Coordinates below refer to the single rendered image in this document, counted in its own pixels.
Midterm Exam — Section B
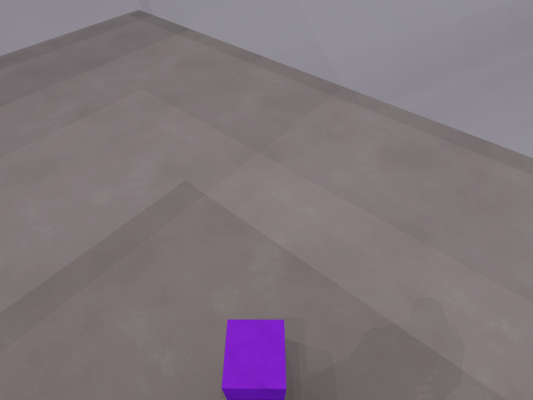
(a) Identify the carton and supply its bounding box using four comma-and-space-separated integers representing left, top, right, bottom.
222, 319, 286, 400

